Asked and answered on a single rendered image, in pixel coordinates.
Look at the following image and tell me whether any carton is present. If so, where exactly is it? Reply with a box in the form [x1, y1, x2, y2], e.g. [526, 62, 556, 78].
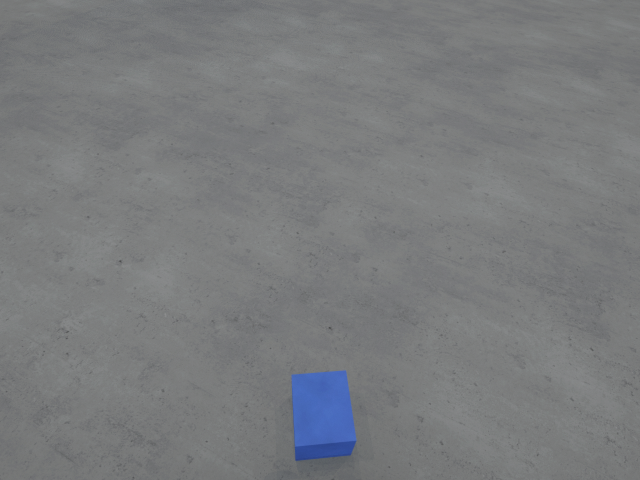
[292, 370, 357, 461]

